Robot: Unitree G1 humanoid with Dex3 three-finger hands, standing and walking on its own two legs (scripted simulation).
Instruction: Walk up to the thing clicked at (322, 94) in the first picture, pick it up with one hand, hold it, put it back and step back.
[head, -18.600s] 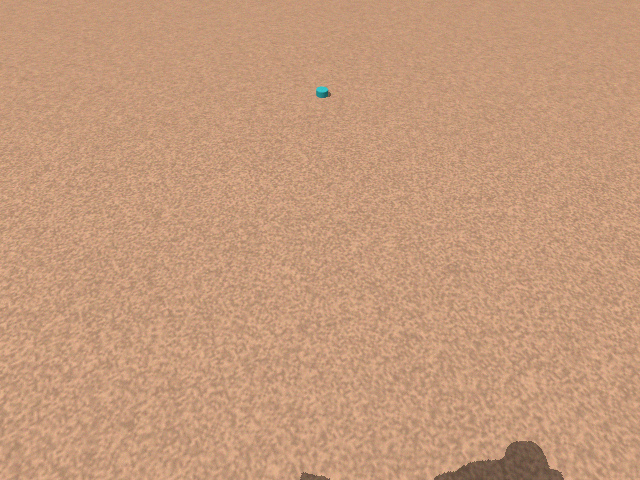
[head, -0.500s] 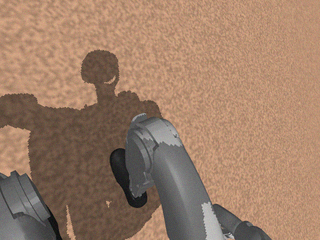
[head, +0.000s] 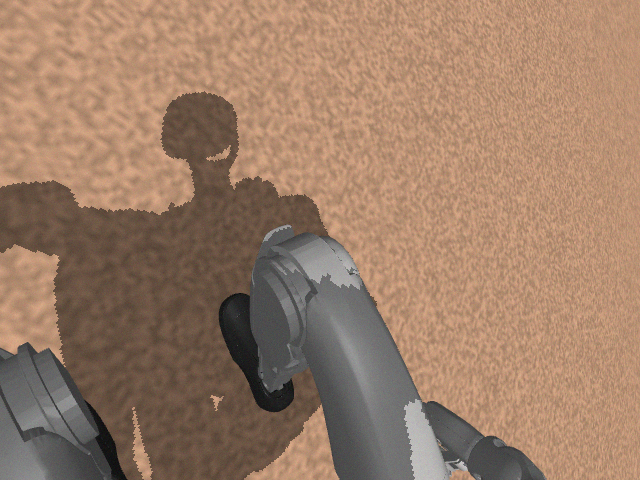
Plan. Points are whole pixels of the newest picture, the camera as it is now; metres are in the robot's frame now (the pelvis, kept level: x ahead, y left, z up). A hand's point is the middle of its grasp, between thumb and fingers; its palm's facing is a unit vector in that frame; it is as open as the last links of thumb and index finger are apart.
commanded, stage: close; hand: left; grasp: from above
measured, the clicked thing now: out of the picture +0.46 +0.33 -0.29
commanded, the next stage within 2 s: settle in 0.50 s
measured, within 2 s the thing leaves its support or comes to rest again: leaves its support in 0.88 s
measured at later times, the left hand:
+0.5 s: hand out of the picture +0.45 +0.32 -0.26, palm faces -0.42 -0.15 -0.89, open 9.7 cm
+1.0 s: hand out of the picture +0.46 +0.34 -0.24, palm faces -0.38 -0.16 -0.91, open 9.6 cm
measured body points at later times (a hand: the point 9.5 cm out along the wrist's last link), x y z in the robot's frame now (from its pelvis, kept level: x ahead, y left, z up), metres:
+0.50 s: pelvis +0.00 +0.00 +0.00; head +0.28 +0.14 +0.32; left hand +0.46 +0.33 -0.21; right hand +0.05 -0.24 -0.04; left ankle +0.06 +0.12 -0.27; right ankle +0.13 -0.13 -0.27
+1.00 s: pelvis +0.00 +0.00 +0.00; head +0.28 +0.13 +0.33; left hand +0.47 +0.34 -0.19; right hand +0.05 -0.26 -0.05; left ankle +0.06 +0.12 -0.27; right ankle +0.13 -0.13 -0.27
